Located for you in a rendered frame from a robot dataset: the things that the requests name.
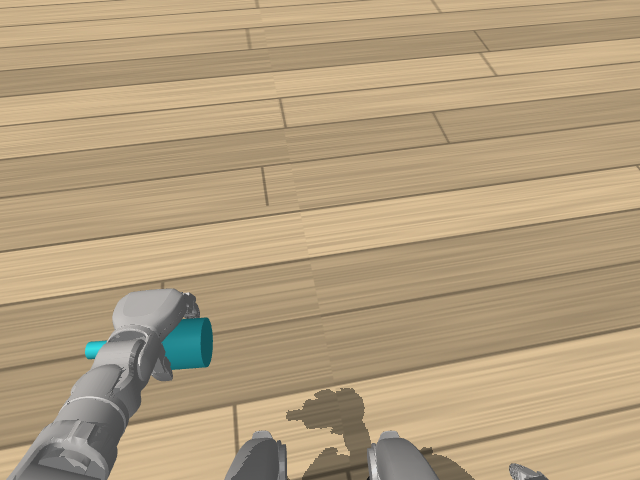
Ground left robot arm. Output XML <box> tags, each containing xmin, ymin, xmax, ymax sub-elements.
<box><xmin>6</xmin><ymin>325</ymin><xmax>162</xmax><ymax>480</ymax></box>

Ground right robot hand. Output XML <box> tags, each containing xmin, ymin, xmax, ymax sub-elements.
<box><xmin>509</xmin><ymin>463</ymin><xmax>549</xmax><ymax>480</ymax></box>

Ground bottle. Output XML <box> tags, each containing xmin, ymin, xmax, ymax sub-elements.
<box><xmin>85</xmin><ymin>317</ymin><xmax>213</xmax><ymax>370</ymax></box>

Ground left robot hand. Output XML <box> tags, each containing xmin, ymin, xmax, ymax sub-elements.
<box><xmin>112</xmin><ymin>288</ymin><xmax>200</xmax><ymax>381</ymax></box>

